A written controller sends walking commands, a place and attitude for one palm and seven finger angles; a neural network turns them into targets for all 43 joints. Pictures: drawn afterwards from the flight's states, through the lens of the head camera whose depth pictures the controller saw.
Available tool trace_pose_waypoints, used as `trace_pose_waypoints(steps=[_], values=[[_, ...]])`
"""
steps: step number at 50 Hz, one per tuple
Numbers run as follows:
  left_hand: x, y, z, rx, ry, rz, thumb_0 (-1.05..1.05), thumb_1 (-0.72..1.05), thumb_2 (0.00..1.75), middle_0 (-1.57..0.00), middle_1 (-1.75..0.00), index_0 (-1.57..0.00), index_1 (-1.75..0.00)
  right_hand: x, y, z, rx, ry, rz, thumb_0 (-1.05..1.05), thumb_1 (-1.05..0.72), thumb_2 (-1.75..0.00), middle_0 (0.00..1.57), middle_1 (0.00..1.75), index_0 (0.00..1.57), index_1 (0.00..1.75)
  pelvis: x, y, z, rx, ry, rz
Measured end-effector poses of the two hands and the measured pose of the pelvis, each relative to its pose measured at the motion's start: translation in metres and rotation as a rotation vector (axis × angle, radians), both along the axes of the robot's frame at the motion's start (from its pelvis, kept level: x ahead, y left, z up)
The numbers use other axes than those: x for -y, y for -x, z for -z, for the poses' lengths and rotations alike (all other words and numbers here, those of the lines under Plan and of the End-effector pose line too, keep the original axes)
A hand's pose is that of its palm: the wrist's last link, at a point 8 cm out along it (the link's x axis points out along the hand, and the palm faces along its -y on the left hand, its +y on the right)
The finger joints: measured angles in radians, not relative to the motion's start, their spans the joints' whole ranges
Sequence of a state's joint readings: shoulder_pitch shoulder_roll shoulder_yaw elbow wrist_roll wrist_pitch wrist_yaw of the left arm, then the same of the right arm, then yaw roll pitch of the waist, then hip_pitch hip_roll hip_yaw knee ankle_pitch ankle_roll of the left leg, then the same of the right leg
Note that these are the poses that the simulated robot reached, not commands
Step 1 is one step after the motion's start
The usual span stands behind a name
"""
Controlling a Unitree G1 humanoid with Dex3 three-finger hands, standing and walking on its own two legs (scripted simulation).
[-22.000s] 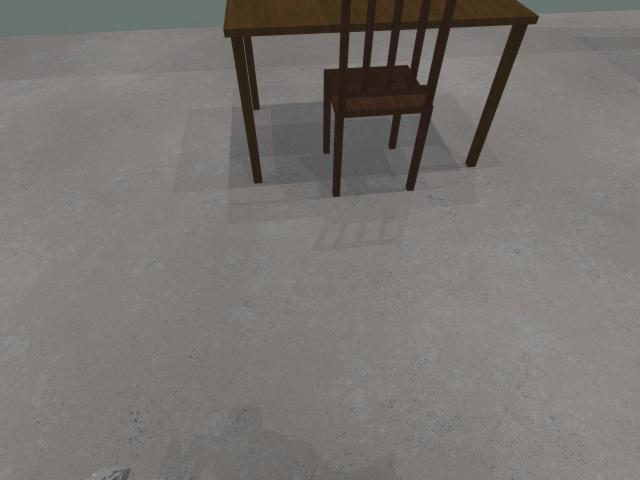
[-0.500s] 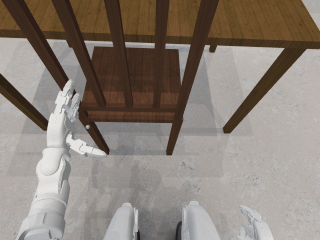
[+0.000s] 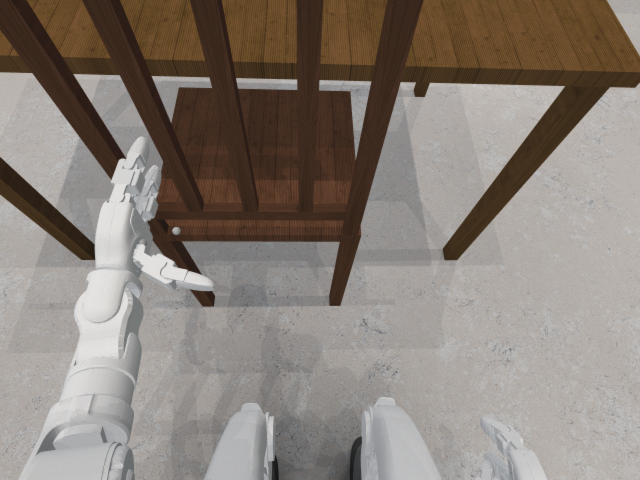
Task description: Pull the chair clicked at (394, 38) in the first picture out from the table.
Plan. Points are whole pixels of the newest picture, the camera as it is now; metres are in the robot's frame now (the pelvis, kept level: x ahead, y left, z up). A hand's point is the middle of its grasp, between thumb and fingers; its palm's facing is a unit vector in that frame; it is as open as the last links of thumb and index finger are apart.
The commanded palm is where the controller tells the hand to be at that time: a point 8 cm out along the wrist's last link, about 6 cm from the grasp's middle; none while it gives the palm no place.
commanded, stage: push the fingers through the gap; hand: left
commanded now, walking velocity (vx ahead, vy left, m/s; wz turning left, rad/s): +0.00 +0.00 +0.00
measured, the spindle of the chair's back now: (234, 129) +0.53 +0.11 +0.07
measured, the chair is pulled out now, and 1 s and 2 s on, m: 0.00 0.00 0.00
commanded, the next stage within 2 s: hook a spindle and tug to test in 1.26 s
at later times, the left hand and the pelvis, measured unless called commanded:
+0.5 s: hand (174, 196) +0.46 +0.19 +0.02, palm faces +0.01 -1.00 -0.03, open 16.9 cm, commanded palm +0.44 +0.23 +0.02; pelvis +0.00 +0.01 +0.00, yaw -1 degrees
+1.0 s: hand (185, 170) +0.50 +0.18 +0.02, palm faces +0.02 -1.00 -0.04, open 16.9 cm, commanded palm +0.47 +0.22 +0.02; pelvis +0.00 +0.01 -0.01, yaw -2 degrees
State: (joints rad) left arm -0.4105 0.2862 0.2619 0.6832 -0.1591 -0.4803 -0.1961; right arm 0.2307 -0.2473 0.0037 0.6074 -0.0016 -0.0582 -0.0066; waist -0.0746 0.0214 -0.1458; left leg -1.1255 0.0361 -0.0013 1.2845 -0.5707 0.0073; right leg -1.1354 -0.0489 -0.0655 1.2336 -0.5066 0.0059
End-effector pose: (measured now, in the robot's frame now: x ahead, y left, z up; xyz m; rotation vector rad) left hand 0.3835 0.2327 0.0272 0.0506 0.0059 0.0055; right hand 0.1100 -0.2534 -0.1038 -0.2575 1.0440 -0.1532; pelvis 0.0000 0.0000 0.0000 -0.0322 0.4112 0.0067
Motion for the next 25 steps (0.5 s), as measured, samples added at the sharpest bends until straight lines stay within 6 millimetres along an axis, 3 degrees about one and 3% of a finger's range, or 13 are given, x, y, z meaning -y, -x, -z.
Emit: trace_pose_waypoints(steps=[25], values=[[-0.011, -0.051, 0.004, -0.009, 0.018, -0.009, -0.02, -0.5, 0.3, -0.06, -0.08, -0.06, -0.08, 0.007, 0.055, 0.004, -0.173, 0.039, 0.062, 0.0, -0.9, -0.9, 0.2, 0.3, 0.2, 0.3, -0.006, 0.002, 0.004, -0.038, 0.012, 0.007]])
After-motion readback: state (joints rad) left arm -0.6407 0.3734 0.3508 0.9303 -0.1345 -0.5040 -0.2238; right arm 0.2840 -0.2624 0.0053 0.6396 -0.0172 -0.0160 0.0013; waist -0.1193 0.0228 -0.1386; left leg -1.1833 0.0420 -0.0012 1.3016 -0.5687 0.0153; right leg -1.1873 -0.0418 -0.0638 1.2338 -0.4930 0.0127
